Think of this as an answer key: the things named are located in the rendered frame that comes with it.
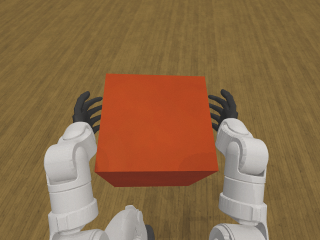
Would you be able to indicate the robot right forearm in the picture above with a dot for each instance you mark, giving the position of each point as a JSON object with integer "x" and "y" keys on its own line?
{"x": 246, "y": 160}

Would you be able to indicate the carton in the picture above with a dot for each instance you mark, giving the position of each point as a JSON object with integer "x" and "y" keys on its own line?
{"x": 155, "y": 131}

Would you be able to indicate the robot left forearm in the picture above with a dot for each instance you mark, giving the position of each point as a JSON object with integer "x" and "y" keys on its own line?
{"x": 68, "y": 176}

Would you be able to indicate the robot left thigh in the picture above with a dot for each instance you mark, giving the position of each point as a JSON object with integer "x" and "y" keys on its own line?
{"x": 125, "y": 225}

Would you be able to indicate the left robot hand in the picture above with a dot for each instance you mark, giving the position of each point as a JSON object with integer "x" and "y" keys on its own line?
{"x": 82, "y": 115}

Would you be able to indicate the right robot hand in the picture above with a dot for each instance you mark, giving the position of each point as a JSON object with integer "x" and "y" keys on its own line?
{"x": 228, "y": 110}

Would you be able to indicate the robot left shin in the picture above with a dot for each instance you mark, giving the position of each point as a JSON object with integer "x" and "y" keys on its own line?
{"x": 144, "y": 235}

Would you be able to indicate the right robot upper arm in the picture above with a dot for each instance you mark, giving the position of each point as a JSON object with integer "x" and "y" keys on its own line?
{"x": 227, "y": 231}

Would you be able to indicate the left robot upper arm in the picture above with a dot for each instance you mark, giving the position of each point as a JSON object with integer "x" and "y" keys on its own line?
{"x": 93, "y": 234}

